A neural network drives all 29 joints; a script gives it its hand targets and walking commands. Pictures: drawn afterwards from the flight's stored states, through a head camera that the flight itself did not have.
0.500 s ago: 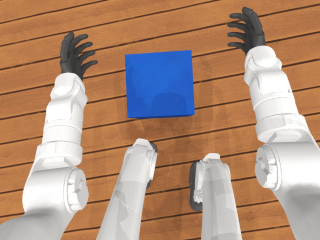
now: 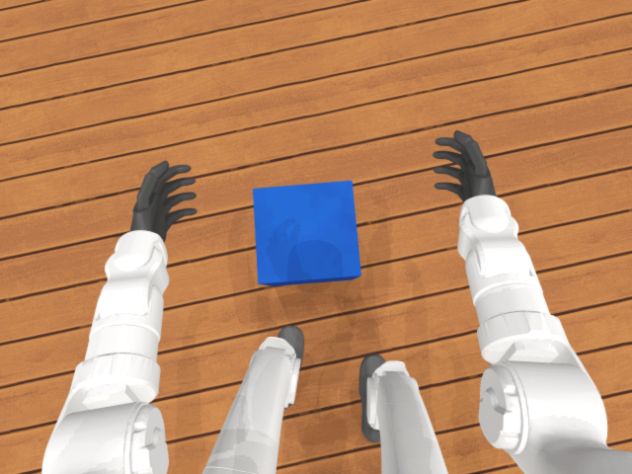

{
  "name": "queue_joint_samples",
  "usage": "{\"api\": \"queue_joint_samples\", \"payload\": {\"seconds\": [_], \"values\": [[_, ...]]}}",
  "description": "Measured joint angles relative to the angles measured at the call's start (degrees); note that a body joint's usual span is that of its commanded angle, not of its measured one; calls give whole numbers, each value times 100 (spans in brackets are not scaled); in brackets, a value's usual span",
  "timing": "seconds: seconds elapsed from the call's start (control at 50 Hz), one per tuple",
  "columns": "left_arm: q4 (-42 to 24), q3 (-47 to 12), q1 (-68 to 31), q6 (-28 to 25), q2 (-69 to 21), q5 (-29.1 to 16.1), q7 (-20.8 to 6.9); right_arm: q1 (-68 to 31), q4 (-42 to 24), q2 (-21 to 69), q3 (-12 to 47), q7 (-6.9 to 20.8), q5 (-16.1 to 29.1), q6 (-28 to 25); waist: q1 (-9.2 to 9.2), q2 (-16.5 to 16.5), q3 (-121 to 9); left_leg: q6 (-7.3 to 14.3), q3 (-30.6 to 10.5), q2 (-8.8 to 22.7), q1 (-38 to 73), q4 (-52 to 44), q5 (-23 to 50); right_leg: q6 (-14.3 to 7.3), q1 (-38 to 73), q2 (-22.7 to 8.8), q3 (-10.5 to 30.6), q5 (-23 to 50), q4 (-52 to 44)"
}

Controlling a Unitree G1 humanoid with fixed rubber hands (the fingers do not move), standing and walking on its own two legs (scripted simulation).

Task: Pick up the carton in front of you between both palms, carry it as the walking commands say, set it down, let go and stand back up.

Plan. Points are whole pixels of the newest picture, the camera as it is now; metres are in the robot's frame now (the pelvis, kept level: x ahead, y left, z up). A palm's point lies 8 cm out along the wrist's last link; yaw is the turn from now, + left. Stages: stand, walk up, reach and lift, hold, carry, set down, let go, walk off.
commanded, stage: let go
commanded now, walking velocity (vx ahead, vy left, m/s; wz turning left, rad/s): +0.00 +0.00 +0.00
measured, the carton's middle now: (308, 239) +0.43 +0.09 -0.54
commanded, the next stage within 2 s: stand in 1.12 s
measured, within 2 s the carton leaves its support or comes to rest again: neither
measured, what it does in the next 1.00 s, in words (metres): rises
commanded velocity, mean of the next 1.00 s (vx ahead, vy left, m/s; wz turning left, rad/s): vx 0.00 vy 0.00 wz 0.00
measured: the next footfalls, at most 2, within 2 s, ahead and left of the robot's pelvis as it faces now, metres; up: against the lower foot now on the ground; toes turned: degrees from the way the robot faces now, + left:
none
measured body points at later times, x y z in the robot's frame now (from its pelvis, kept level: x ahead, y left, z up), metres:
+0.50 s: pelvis +0.07 +0.00 +0.10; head +0.18 -0.01 +0.53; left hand +0.25 +0.25 +0.02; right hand +0.32 -0.20 +0.00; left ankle +0.08 +0.11 -0.63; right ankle +0.03 -0.12 -0.63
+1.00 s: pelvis +0.07 -0.02 +0.11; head +0.08 -0.02 +0.55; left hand +0.24 +0.22 +0.03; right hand +0.25 -0.25 +0.03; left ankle +0.08 +0.11 -0.63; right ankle +0.03 -0.12 -0.63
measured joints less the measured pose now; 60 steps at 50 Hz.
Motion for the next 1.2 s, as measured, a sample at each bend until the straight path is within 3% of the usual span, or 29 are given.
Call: {"api": "queue_joint_samples", "payload": {"seconds": [0.1, 0.2, 0.4, 0.54, 0.8, 0.9, 1.12, 1.2], "values": [[-315, -415, 1040, -87, 143, 53, -249, 1338, -685, 280, 83, -195, 20, -124, -71, 87, 223, 65, 40, 4, 1141, -610, 31, 25, 1167, -28, 65, 99, -705], [-518, -808, 1918, -229, 315, -116, -336, 2299, -966, 271, 250, -138, 178, -330, -112, 166, 357, 110, 69, -31, 2201, -1093, 14, 40, 2255, -89, 109, 122, -1257], [-1027, -1452, 3680, -522, 242, -388, -150, 3890, -1057, 67, 472, 159, 321, -788, -132, 294, 512, 120, 48, -105, 4231, -2090, 60, 11, 4316, -209, 120, 201, -2324], [-1243, -1633, 4599, -555, 264, -394, -87, 4910, -1323, -45, 684, 310, 414, -897, -292, 294, 763, 40, -31, -102, 5747, -2934, 249, -89, 5810, -238, 67, 366, -3111], [-1106, -1541, 4718, -68, 420, -207, -110, 5868, -1813, -233, 995, 661, 690, -397, -668, -13, 1099, -138, -151, 32, 7366, -3467, 317, -298, 7406, -118, -31, 408, -3576], [-1117, -1499, 4670, 124, 390, -113, -128, 5864, -1896, -236, 1049, 697, 701, -210, -689, -34, 1241, -151, -141, 45, 7581, -3424, 283, -318, 7611, -103, -22, 372, -3519], [-1424, -1544, 4674, 729, 503, -67, 161, 5805, -1733, -214, 1095, 511, 710, -240, -671, 47, 1255, -48, -171, -61, 7537, -3097, 144, -212, 7652, -194, -66, 264, -3319], [-832, -1563, 4610, 196, 717, -23, 355, 5689, -1060, -368, 1115, 356, 451, -482, -621, -20, 967, -22, -121, -54, 7195, -2918, 80, -165, 7328, -185, -21, 245, -3209]]}}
